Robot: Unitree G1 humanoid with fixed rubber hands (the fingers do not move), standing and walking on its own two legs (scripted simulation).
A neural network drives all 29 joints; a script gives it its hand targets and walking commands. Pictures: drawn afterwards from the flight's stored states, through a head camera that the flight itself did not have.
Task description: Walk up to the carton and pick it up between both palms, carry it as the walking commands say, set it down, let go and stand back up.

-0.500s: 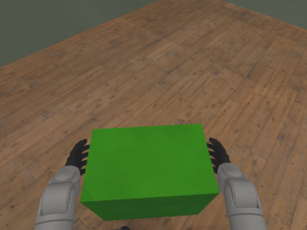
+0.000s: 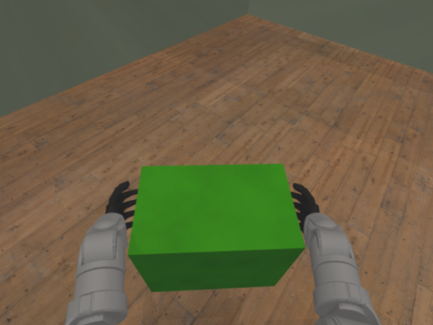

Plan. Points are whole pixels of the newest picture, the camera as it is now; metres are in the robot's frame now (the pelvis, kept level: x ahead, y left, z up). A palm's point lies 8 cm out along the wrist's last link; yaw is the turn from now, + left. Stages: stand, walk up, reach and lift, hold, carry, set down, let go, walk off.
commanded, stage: set down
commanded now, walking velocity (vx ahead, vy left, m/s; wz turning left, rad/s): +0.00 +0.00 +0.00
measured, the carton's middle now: (213, 231) +0.31 +0.01 -0.04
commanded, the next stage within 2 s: none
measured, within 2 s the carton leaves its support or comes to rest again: neither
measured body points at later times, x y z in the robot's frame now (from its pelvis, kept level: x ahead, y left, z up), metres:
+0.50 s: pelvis +0.01 -0.01 -0.02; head +0.09 +0.00 +0.42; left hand +0.32 +0.19 -0.07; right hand +0.35 -0.19 -0.07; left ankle +0.09 +0.08 -0.74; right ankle -0.01 -0.12 -0.74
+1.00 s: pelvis -0.02 -0.03 -0.09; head +0.16 +0.01 +0.33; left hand +0.34 +0.20 -0.17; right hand +0.38 -0.18 -0.16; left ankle +0.09 +0.08 -0.74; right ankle -0.01 -0.12 -0.74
